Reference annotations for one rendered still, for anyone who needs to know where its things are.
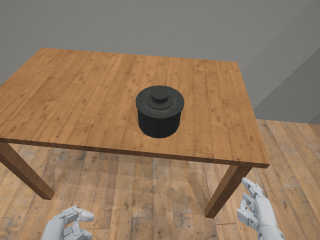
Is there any lid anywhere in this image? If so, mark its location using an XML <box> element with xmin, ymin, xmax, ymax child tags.
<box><xmin>135</xmin><ymin>85</ymin><xmax>185</xmax><ymax>120</ymax></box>

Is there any right robot forearm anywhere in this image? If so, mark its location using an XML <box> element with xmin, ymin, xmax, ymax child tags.
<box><xmin>257</xmin><ymin>226</ymin><xmax>285</xmax><ymax>240</ymax></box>

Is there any table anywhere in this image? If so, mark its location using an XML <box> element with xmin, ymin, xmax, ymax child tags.
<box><xmin>0</xmin><ymin>47</ymin><xmax>270</xmax><ymax>219</ymax></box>

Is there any left robot hand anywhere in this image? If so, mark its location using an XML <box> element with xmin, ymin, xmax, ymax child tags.
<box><xmin>41</xmin><ymin>205</ymin><xmax>95</xmax><ymax>240</ymax></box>

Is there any knob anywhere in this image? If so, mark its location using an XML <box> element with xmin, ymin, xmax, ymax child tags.
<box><xmin>152</xmin><ymin>88</ymin><xmax>169</xmax><ymax>103</ymax></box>

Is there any pot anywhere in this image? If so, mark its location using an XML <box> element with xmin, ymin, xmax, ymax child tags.
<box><xmin>137</xmin><ymin>110</ymin><xmax>181</xmax><ymax>139</ymax></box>

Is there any right robot hand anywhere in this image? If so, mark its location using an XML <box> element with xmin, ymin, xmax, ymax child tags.
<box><xmin>237</xmin><ymin>177</ymin><xmax>278</xmax><ymax>232</ymax></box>

